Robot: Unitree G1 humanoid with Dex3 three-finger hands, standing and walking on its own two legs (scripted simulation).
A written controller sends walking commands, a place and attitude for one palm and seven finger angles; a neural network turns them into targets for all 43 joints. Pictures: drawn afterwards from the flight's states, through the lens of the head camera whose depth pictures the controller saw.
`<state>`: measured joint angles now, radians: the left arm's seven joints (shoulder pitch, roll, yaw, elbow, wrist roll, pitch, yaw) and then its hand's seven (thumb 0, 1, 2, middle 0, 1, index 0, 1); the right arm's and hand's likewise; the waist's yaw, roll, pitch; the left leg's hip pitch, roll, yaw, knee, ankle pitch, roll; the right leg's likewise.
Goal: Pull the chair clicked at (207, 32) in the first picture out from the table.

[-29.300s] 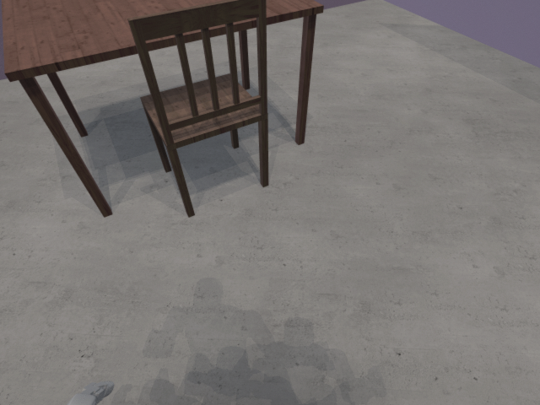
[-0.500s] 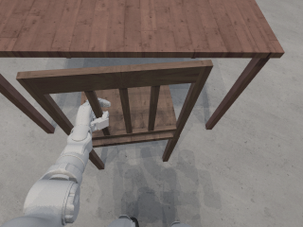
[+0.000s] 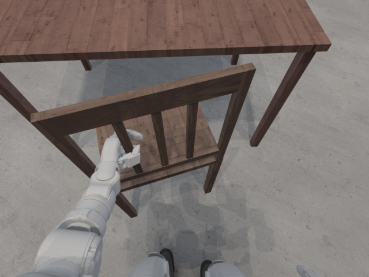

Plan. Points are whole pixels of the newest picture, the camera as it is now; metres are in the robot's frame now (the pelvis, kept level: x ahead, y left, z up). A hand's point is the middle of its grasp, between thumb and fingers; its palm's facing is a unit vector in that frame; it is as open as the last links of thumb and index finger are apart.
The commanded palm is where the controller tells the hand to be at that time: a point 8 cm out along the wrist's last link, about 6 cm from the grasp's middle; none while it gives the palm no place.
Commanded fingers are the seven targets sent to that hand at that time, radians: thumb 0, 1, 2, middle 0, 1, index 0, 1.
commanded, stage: step backward, pulling the chair out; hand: left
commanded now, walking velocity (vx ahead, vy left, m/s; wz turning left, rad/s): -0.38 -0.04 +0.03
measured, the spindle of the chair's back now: (161, 142) +0.45 +0.05 -0.08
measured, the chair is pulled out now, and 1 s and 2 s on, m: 0.12 0.21 0.36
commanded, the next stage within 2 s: none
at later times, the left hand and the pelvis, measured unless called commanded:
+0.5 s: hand (133, 176) +0.34 +0.12 -0.05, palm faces -0.03 -0.99 -0.15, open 5.2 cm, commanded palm +0.35 +0.17 -0.05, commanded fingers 0.00 0.90 0.90 -0.50 -1.45 -0.50 -1.45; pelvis -0.02 +0.01 +0.00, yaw +2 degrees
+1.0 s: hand (135, 189) +0.31 +0.11 -0.05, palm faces +0.01 -0.98 -0.17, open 5.2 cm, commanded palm +0.29 +0.17 -0.05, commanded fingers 0.00 0.90 0.90 -0.50 -1.45 -0.50 -1.45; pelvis -0.10 -0.01 +0.00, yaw +5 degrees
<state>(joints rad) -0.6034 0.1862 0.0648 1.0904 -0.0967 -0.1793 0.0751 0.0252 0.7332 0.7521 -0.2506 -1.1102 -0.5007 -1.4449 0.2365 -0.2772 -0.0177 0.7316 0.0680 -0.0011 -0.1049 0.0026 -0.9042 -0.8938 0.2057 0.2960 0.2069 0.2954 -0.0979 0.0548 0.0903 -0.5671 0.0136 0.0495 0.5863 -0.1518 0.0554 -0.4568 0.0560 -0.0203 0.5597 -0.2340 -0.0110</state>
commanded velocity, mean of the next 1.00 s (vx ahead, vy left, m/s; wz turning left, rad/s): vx -0.38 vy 0.01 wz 0.01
